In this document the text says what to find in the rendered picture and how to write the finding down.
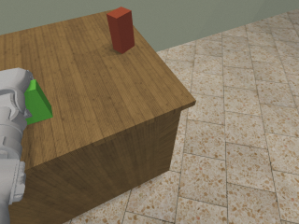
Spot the table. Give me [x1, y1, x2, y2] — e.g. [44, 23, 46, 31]
[0, 8, 196, 224]

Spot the robot left upper arm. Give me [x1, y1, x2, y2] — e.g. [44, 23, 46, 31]
[0, 159, 26, 224]

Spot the left robot hand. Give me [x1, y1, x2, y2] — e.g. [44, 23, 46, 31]
[0, 67, 35, 119]

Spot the left robot forearm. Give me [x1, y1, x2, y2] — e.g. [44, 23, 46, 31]
[0, 86, 27, 160]

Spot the sponge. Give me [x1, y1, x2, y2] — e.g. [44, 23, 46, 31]
[24, 79, 53, 125]

